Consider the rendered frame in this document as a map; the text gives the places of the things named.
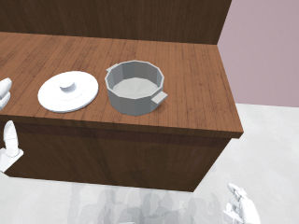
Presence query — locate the pot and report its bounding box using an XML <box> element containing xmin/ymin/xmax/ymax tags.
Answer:
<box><xmin>105</xmin><ymin>60</ymin><xmax>168</xmax><ymax>116</ymax></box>

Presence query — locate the lid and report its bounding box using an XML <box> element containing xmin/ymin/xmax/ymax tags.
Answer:
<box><xmin>37</xmin><ymin>71</ymin><xmax>99</xmax><ymax>113</ymax></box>

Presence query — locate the robot left hand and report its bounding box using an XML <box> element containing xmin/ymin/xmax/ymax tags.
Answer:
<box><xmin>0</xmin><ymin>78</ymin><xmax>23</xmax><ymax>172</ymax></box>

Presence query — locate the robot right hand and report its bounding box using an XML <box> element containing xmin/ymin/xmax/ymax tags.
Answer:
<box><xmin>223</xmin><ymin>183</ymin><xmax>261</xmax><ymax>224</ymax></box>

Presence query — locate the knob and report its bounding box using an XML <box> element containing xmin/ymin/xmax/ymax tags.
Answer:
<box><xmin>58</xmin><ymin>77</ymin><xmax>76</xmax><ymax>91</ymax></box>

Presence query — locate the table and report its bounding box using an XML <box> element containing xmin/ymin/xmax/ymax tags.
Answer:
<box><xmin>0</xmin><ymin>0</ymin><xmax>244</xmax><ymax>192</ymax></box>

